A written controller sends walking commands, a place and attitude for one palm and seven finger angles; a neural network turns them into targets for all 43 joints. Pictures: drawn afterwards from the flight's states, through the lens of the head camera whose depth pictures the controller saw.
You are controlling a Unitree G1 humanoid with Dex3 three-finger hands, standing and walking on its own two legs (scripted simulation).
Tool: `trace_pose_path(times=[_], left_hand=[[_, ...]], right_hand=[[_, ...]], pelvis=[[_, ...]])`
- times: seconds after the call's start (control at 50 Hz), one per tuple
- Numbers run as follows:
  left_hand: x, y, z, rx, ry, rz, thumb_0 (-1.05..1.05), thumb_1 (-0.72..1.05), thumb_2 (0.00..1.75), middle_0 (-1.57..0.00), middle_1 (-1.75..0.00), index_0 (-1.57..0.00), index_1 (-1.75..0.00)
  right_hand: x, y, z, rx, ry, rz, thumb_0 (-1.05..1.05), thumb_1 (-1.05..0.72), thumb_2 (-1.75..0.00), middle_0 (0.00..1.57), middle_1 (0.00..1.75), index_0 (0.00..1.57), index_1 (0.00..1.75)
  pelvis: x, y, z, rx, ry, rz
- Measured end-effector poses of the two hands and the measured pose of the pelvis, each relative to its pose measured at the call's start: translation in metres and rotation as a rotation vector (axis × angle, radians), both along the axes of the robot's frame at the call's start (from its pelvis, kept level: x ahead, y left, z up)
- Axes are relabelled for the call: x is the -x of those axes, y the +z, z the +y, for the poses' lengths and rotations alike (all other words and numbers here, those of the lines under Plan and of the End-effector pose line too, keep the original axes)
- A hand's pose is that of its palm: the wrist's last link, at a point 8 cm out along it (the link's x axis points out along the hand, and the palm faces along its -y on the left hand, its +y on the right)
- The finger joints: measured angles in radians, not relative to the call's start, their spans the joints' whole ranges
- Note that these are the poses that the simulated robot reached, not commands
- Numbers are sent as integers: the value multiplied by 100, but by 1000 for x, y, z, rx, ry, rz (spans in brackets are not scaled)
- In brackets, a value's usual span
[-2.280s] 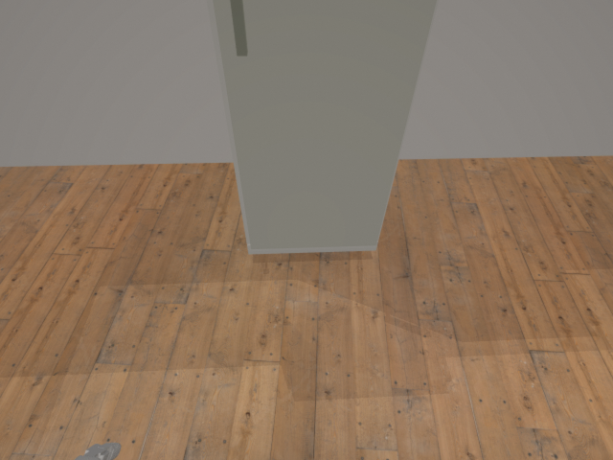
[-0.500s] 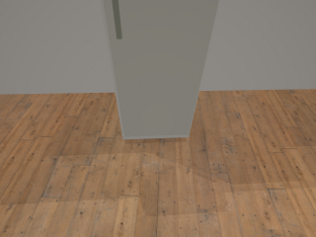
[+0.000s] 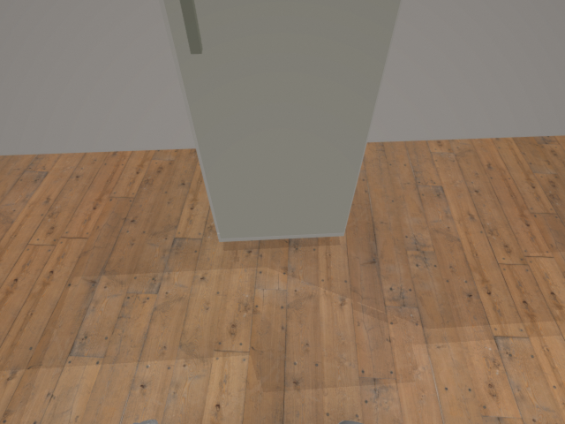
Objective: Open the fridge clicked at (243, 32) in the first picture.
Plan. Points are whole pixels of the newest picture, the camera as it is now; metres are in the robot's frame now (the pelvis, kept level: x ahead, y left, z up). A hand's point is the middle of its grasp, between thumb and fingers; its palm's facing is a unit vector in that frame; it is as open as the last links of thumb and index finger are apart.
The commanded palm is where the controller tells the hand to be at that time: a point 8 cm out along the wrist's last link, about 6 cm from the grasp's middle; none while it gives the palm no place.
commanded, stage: take the last steps up to it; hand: left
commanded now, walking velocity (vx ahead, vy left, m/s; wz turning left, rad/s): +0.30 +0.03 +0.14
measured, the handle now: out of the picture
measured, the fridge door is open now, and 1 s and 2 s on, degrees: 0 0 0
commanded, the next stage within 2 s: come to a stop and stand still in 0.96 s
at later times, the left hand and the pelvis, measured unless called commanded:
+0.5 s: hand out of the picture +0.10 +0.20 -0.16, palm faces +0.09 -0.98 -0.15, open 7.4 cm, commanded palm none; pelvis +0.10 +0.03 +0.02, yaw +2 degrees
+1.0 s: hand (200, 369) +0.23 +0.15 -0.17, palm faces +0.17 -0.98 -0.11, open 7.4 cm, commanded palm none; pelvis +0.27 +0.00 +0.01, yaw +5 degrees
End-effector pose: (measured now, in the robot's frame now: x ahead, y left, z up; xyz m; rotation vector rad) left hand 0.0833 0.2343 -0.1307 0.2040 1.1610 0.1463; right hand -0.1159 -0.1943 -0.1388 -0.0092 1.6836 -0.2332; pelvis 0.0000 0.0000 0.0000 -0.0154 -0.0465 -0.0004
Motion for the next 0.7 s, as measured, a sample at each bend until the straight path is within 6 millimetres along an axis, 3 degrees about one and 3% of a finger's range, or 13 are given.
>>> trace_pose_path(times=[0.08, 0.14, 0.22, 0.38, 0.48, 0.54, 0.62, 0.7], left_hand=[[3, -2, -4, 39, 22, 11, 0, 92, 90, -20, -30, -19, -30], [7, -9, 6, 61, 54, 15, 0, 93, 90, -20, -30, -20, -30], [16, -19, 20, 92, 82, 63, 0, 93, 90, -20, -30, -20, -30], [16, 0, 28, 106, 124, 134, 0, 91, 90, -20, -30, -19, -30], [-1, 2, 22, 97, 123, 199, 0, 91, 90, -20, -30, -19, -30], [-26, 2, 14, 85, 106, 213, 1, 91, 90, -20, -30, -19, -30], [-78, 0, 4, 58, 82, 175, 1, 93, 90, -20, -30, -19, -30], [-121, -6, -8, 35, 96, 69, 1, 92, 90, -20, -30, -19, -30]], right_hand=[[-69, 3, -17, 54, 65, -176, 1, -91, -89, 20, 30, 20, 30], [-117, 8, -19, 89, 115, -302, 0, -91, -90, 20, 30, 19, 30], [-154, 14, -10, 124, 152, -407, 0, -91, -90, 20, 30, 19, 30], [-164, 29, 16, 67, 162, -327, 0, -91, -89, 20, 30, 20, 30], [-161, 25, 21, 34, 122, -237, 0, -90, -89, 20, 30, 20, 30], [-160, 20, 18, 16, 92, -177, 0, -90, -89, 20, 30, 20, 30], [-165, 10, 6, -8, 66, -93, 0, -90, -89, 20, 30, 20, 30], [-193, -5, -17, -25, 91, -44, 0, -90, -89, 20, 30, 20, 30]], pelvis=[[-6, 5, 6, 5, 17, 13], [-13, 4, 13, 14, 24, 19], [-26, 1, 26, 26, 29, 20], [-62, 22, 33, 9, 48, 38], [-90, 22, 28, -6, 44, 39], [-109, 19, 21, -16, 40, 39], [-142, 10, 6, -23, 38, 39], [-172, -4, -10, -16, 58, 27]])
